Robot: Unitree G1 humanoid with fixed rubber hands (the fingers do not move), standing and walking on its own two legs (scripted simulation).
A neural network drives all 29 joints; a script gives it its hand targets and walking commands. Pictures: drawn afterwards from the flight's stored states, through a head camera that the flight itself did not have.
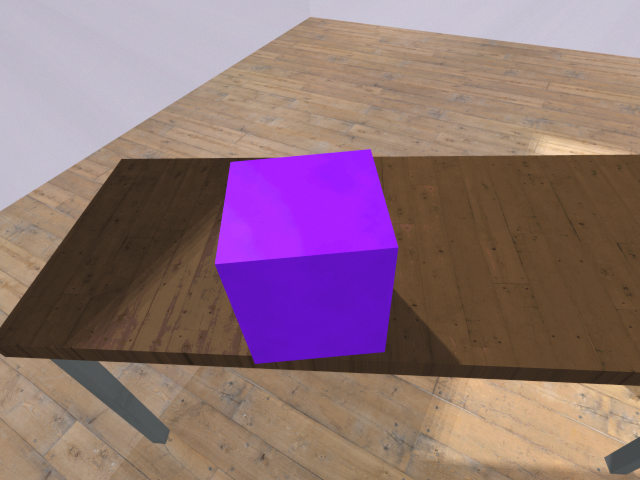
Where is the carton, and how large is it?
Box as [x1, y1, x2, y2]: [215, 149, 397, 363]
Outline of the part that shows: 370,149 230,162 215,265 255,363 384,351 397,253 397,244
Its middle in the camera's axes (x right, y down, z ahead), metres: -0.01 +0.03 +0.60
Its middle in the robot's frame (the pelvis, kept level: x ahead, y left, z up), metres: +0.45 +0.03 +0.02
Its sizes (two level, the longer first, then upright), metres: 0.210 0.200 0.250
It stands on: a table, 0.67 m high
